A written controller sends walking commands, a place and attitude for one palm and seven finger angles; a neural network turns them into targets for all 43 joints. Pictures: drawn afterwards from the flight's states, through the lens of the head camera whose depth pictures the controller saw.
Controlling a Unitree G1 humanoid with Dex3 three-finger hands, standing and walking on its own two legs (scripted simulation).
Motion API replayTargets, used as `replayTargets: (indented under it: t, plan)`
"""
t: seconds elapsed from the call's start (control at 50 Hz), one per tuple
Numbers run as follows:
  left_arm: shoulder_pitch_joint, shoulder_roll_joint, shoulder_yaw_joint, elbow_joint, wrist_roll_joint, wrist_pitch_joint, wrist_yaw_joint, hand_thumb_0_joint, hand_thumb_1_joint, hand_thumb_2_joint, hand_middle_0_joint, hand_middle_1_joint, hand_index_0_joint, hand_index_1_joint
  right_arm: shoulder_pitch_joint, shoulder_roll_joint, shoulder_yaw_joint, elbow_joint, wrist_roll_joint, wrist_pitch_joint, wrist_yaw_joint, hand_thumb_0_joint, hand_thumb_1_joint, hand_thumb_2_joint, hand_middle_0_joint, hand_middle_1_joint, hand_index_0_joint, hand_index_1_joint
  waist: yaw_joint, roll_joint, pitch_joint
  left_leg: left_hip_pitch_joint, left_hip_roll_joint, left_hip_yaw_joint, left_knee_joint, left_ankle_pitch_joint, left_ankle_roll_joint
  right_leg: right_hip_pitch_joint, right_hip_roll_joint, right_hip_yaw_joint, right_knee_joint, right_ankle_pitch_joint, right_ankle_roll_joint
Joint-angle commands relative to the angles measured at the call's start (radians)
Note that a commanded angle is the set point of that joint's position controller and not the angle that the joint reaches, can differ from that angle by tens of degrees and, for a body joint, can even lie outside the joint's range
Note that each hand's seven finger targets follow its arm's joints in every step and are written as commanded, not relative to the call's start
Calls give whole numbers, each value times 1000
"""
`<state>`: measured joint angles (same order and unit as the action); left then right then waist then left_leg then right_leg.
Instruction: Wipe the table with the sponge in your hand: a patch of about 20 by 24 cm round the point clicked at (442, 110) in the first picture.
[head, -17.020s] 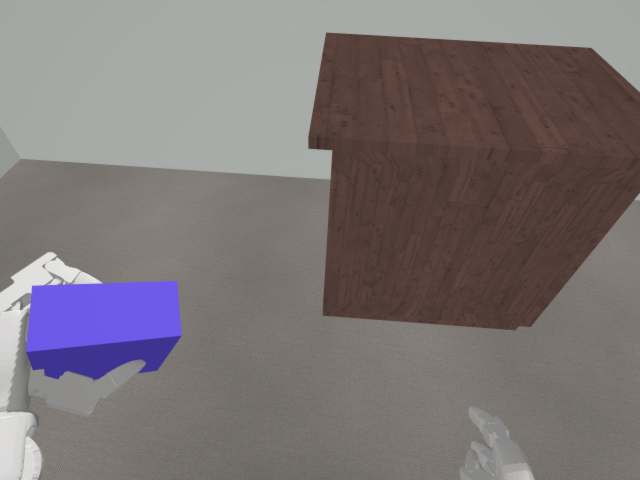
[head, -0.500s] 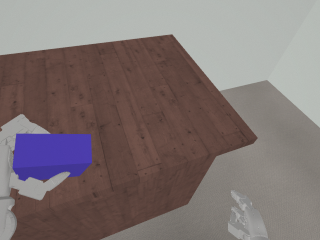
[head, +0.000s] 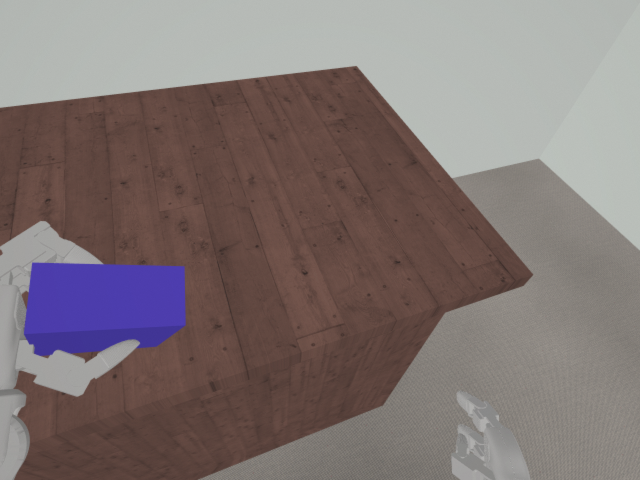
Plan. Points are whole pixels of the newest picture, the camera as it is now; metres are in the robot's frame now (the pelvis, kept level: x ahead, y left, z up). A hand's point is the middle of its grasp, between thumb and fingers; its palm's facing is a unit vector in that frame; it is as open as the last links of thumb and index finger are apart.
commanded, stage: come to a stop and stand still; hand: left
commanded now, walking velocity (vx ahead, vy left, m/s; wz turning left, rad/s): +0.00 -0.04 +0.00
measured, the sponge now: (127, 312) +0.23 +0.22 +0.14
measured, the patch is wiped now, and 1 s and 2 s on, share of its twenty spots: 0.05 0.05 0.05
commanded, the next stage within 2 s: look again from close up in 0.88 s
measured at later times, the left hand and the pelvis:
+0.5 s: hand (102, 327) +0.21 +0.22 +0.15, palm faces +0.38 -0.85 -0.37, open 9.7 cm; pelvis -0.01 -0.03 +0.00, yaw +0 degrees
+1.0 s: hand (98, 317) +0.21 +0.23 +0.16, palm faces +0.39 -0.85 -0.36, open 9.7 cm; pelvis +0.00 -0.02 +0.00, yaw +0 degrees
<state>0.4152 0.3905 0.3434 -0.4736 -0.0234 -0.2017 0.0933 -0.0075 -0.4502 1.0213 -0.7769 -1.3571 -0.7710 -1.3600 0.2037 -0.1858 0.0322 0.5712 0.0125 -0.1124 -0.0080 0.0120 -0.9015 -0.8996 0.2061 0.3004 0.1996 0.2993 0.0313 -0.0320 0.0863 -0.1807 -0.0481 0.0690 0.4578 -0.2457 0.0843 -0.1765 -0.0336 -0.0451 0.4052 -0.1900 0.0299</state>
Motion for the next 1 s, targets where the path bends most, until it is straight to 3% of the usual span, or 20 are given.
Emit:
replayTargets:
  t: [0.0, 0.06, 0.08, 0.1, 0.12, 0.14, 0.16, 0.2, 0.24, 0.3, 0.36, 0.4, 0.46, 0.6, 0.76, 0.78, 0.86, 0.88, 0.96, 0.98]
  plan:
    - [-91, 139, 104, -211, -13, -70, 22, 0, 100, 1300, -1200, -1600, -1200, -1600, -83, -148, -70, -150, 3, -50, -14, 0, -900, -900, 200, 300, 200, 300, -7, 116, -154, -45, 147, -153, -154, 125, -104, 108, 1, 21, -10, 98, -52]
    - [-97, 151, 117, -225, -6, -70, 28, 0, 100, 1300, -1200, -1600, -1200, -1600, -108, -144, -65, -150, 8, -55, -17, 0, -900, -900, 200, 300, 200, 300, -6, 122, -153, -32, 139, -145, -154, 114, -101, 98, 1, 26, -5, 101, -52]
    - [-1168, 911, 656, -511, 171, -182, 22, 0, 100, 1300, -1200, -1600, -1200, -1600, 35, -173, -56, -138, -75, -105, -11, 0, -900, -900, 200, 300, 200, 300, 0, 88, -77, -201, 160, -124, -1, 237, -63, -21, -26, 47, 28, 108, -73]
    - [-514, 296, 272, 136, 58, -138, -21, 0, 100, 1300, -1200, -1600, -1200, -1600, -49, -40, -20, -69, -34, -106, -9, 0, -900, -900, 200, 300, 200, 300, 6, 55, -242, -2, 117, -159, -52, 316, -75, -50, -61, 45, 34, 122, -106]
    - [-284, 157, 145, 86, 11, -127, -36, 0, 100, 1300, -1200, -1600, -1200, -1600, -5, -127, -71, -142, -15, -126, -12, 0, -900, -900, 200, 300, 200, 300, 21, 160, -257, 87, 128, -119, -41, 417, -90, -1, -32, 134, 31, 195, -98]
    - [-247, 153, 111, -79, -13, -139, -35, 0, 100, 1300, -1200, -1600, -1200, -1600, 0, -145, -80, -146, -7, -124, -1, 0, -900, -900, 200, 300, 200, 300, 8, 238, -289, 87, 138, -138, -45, 479, -102, 42, -38, 99, 54, 189, -79]
    - [-138, 57, 43, -113, -30, -134, -30, 0, 100, 1300, -1200, -1600, -1200, -1600, -51, -123, -77, -149, 4, -128, 18, 0, -900, -900, 200, 300, 200, 300, 13, 303, -313, 150, 153, -126, -45, 547, -106, 23, -16, 49, 115, 133, -69]
    - [-65, 93, 63, -202, -25, -120, -15, 0, 100, 1300, -1200, -1600, -1200, -1600, -54, -144, -83, -163, -5, -116, 38, 0, -900, -900, 200, 300, 200, 300, 16, 195, -272, 23, 192, -143, -66, 461, -79, 61, -15, 26, 117, 46, -52]
    - [-23, 116, 94, -188, -28, -108, 0, 0, 100, 1300, -1200, -1600, -1200, -1600, -63, -146, -77, -167, 1, -109, 33, 0, -900, -900, 200, 300, 200, 300, 13, 45, -222, -115, 166, -134, -78, 242, -73, 126, -19, 37, 75, 94, -46]
    - [-48, 157, 157, -155, -39, -106, 21, 0, 100, 1300, -1200, -1600, -1200, -1600, -78, -144, -73, -164, 4, -95, 1, 0, -900, -900, 200, 300, 200, 300, 1, -50, -176, -136, 127, -128, -87, 30, -71, 92, -33, 60, 12, 41, -48]
    - [-144, 215, 203, -178, -38, -114, 29, 0, 100, 1300, -1200, -1600, -1200, -1600, -105, -141, -65, -157, 1, -92, -28, 0, -900, -900, 200, 300, 200, 300, -6, 29, -126, -97, 109, -125, -87, -72, -58, -5, -41, 107, -52, -85, -57]
    - [-182, 168, 156, -170, -33, -116, 26, 0, 100, 1300, -1200, -1600, -1200, -1600, -95, -135, -62, -155, -2, -95, -34, 0, -900, -900, 200, 300, 200, 300, -9, 94, -125, -105, 108, -127, -99, -92, -49, 11, -37, 107, -52, -98, -59]
    - [-206, 152, 128, -207, -25, -119, 27, 0, 100, 1300, -1200, -1600, -1200, -1600, -105, -137, -61, -143, -1, -115, -32, 0, -900, -900, 200, 300, 200, 300, -7, 121, -161, -48, 94, -107, -75, -23, -51, 26, -34, 120, -60, -33, -62]
    - [-118, 101, 83, -169, -21, -96, 31, 0, 100, 1300, -1200, -1600, -1200, -1600, -84, -146, -68, -127, -7, -112, -20, 0, -900, -900, 200, 300, 200, 300, -4, 49, -178, -38, 96, -108, -63, 147, -65, 89, -27, 90, -40, 142, -54]
    - [-90, 155, 144, -211, -29, -86, 30, 0, 100, 1300, -1200, -1600, -1200, -1600, -108, -140, -64, -144, -1, -87, -24, 0, -900, -900, 200, 300, 200, 300, -3, 74, -176, -35, 101, -101, -79, 188, -70, 105, -14, 67, -26, 190, -47]
    - [-85, 126, 117, -198, -34, -86, 26, 0, 100, 1300, -1200, -1600, -1200, -1600, -98, -142, -63, -145, -5, -83, -23, 0, -900, -900, 200, 300, 200, 300, -6, 76, -179, -42, 105, -109, -88, 185, -69, 112, -15, 57, -23, 176, -47]
    - [-87, 153, 138, -239, -30, -83, 30, 0, 100, 1300, -1200, -1600, -1200, -1600, -113, -138, -61, -149, -2, -87, -25, 0, -900, -900, 200, 300, 200, 300, 0, 102, -190, -28, 105, -102, -86, 177, -67, 118, -13, 63, -22, 192, -43]
    - [-86, 119, 108, -214, -32, -81, 28, 0, 100, 1300, -1200, -1600, -1200, -1600, -95, -141, -61, -142, -6, -83, -24, 0, -900, -900, 200, 300, 200, 300, -5, 79, -188, -43, 106, -110, -90, 171, -67, 127, -13, 55, -26, 179, -44]
    - [-100, 141, 121, -230, -25, -75, 33, 0, 100, 1300, -1200, -1600, -1200, -1600, -109, -141, -64, -141, 0, -86, -24, 0, -900, -900, 200, 300, 200, 300, -2, 96, -178, -30, 108, -111, -100, 160, -69, 112, -7, 57, -20, 173, -41]
    - [-101, 108, 89, -209, -27, -74, 29, 0, 100, 1300, -1200, -1600, -1200, -1600, -94, -142, -63, -137, -5, -81, -24, 0, -900, -900, 200, 300, 200, 300, -5, 87, -176, -42, 111, -116, -110, 149, -69, 118, -8, 47, -22, 155, -41]
